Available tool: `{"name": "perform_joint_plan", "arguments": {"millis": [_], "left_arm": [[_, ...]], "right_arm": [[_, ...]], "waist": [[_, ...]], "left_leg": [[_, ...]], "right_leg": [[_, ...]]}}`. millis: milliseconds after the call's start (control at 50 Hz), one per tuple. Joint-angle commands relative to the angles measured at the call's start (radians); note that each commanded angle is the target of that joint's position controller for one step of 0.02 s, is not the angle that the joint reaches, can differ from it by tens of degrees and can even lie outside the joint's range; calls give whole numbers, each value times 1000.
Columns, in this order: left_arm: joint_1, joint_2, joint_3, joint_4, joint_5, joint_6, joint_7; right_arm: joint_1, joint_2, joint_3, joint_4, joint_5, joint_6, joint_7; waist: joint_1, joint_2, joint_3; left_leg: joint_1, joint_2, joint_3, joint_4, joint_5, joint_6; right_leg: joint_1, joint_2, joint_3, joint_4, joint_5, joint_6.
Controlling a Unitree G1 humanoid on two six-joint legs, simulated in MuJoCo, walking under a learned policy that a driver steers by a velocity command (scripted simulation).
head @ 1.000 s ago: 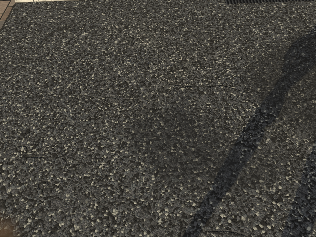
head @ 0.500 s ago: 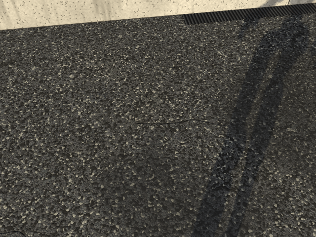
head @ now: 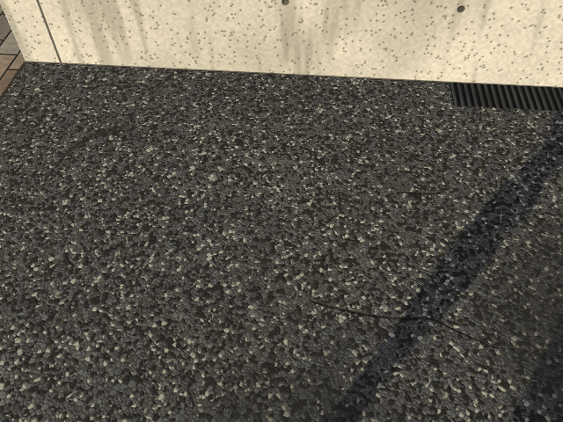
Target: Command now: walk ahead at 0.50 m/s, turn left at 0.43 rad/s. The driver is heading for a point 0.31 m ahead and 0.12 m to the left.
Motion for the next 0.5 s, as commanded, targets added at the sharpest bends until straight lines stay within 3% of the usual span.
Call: {"name": "perform_joint_plan", "arguments": {"millis": [20, 80, 120, 140, 160, 180, 200, 220, 240, 260, 280, 320, 360, 420, 500], "left_arm": [[-6, 170, 42, -37, -12, -1, 11], [5, 189, 52, -20, -26, 27, 16], [-18, 216, 61, -28, -29, 44, 25], [-30, 225, 63, -33, -29, 55, 31], [-43, 213, 56, -39, -29, 63, 37], [-15, 170, 36, -60, -7, 54, 39], [112, 35, -9, -93, 15, 26, 17], [36, 147, 11, -61, -21, -1, 2], [-44, 170, 19, -84, -53, -8, -2], [-74, 154, 15, -85, -41, -10, 7], [-97, 157, 20, -81, -21, -3, 16], [-51, 144, 24, -70, -18, 28, 22], [-13, 111, 17, -58, -12, 49, 30], [-52, 87, 10, -64, -3, 58, 36], [-142, 88, 7, -73, -12, 58, 27]], "right_arm": [[-114, -33, -1, -101, -1, -14, 17], [-151, -48, -8, -145, 0, -11, 35], [-102, -78, -25, -155, 0, -6, 41], [-14, -107, -43, -140, 1, -2, 40], [141, -154, -73, -102, -2, -1, 30], [269, -239, -100, -80, -8, 6, 7], [208, -318, -101, -105, -22, -1, 1], [239, -217, -76, -121, -19, -5, 4], [190, -176, -63, -113, -21, -11, 5], [136, -145, -55, -111, -9, -14, 5], [82, -114, -46, -115, -7, -12, 1], [35, -106, -39, -123, -29, -12, -3], [18, -117, -41, -109, -32, -22, -6], [6, -116, -38, -85, -27, -15, -20], [27, -115, -32, -44, -32, 6, -29]], "waist": [[19, -75, 58], [12, -86, 62], [-33, -120, 7], [-85, -131, -49], [-171, -105, -124], [-211, 31, -228], [-74, 245, -357], [-165, 76, -460], [-161, 44, -317], [-127, -37, -213], [-101, -48, -149], [-45, -12, -131], [-18, -2, -133], [-25, 23, -143], [-70, 34, -138]], "left_leg": [[24, -7, 44, -98, 56, 17], [-8, -26, 78, -139, -63, 54], [93, -84, 137, -134, -171, 92], [208, -124, 163, -133, -210, 116], [430, -168, 161, -202, -144, 149], [736, -27, -58, -212, 47, 208], [1046, 255, -607, -283, 167, 425], [1059, 272, -622, -339, 255, 424], [951, 237, -431, -332, 395, 379], [809, 186, -308, -333, 435, 326], [686, 151, -239, -363, 439, 296], [525, 116, -164, -424, 489, 284], [474, 96, -94, -447, 565, 287], [487, 59, -21, -446, 554, 253], [522, 51, -11, -446, 429, 222]], "right_leg": [[-33, -293, 38, -79, 307, -124], [90, -334, 15, 2, 446, -102], [125, -336, -13, 134, 768, -78], [116, -325, -28, 267, 902, -63], [30, -281, -50, 484, 911, -29], [-215, -224, -49, 795, 570, 21], [-621, -1, 64, 1151, -411, 88], [-656, -34, 253, 1227, -423, 77], [-704, -82, 242, 1201, -353, 64], [-698, -130, 224, 1116, -281, 61], [-661, -153, 213, 1047, -239, 67], [-527, -162, 213, 990, -179, 79], [-492, -154, 200, 900, -119, 100], [-483, -149, 195, 714, 13, 113], [-432, -134, 192, 515, 150, 113]]}}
